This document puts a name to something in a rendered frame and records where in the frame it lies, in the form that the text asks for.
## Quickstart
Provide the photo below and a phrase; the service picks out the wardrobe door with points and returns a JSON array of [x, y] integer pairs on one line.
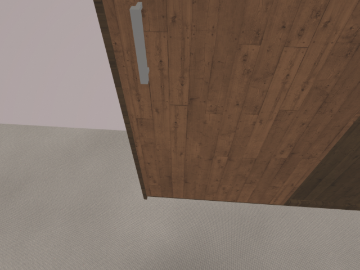
[[337, 177], [244, 98]]

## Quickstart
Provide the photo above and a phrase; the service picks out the handle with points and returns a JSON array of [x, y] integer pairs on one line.
[[139, 41]]

